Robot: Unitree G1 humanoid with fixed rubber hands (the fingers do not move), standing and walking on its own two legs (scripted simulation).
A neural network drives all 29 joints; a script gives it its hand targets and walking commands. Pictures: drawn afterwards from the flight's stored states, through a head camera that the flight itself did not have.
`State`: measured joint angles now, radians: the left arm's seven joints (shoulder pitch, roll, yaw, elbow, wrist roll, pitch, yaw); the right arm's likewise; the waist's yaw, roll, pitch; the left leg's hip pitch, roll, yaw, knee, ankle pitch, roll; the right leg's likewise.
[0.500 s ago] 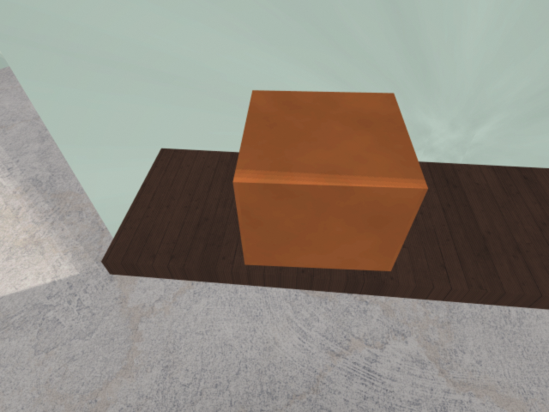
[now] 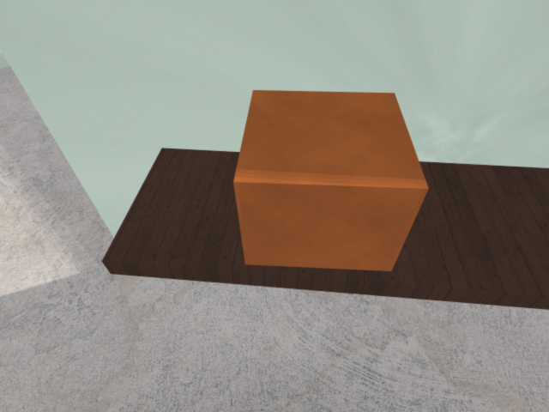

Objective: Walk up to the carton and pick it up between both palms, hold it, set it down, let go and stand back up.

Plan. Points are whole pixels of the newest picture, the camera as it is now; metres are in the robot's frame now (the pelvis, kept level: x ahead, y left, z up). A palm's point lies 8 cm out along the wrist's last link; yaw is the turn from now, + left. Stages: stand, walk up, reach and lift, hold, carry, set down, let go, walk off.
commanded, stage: stand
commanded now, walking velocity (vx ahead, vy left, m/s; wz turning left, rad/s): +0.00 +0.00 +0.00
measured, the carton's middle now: (320, 178) +0.53 -0.06 +0.03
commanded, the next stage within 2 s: none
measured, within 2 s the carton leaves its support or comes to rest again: neither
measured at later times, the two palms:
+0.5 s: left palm out of the picture +0.03 +0.27 -0.12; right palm out of the picture +0.06 -0.26 -0.11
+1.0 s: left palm out of the picture +0.02 +0.27 -0.12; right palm out of the picture +0.05 -0.26 -0.11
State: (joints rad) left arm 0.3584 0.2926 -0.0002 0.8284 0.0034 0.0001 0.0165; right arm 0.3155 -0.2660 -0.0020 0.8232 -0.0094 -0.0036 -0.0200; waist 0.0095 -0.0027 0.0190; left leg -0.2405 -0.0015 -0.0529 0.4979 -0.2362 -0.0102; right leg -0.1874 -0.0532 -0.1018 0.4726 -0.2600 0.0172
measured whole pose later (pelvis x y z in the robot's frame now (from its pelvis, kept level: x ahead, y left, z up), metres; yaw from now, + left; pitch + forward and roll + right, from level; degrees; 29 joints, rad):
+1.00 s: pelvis +0.00 +0.00 +0.00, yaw +0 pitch -1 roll -1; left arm 0.36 0.29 0.00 0.85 0.00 0.00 0.02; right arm 0.31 -0.26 0.00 0.85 -0.01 0.00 -0.02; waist 0.01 -0.01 0.02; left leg -0.24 -0.01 -0.06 0.49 -0.23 -0.01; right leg -0.18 -0.06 -0.11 0.47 -0.26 0.02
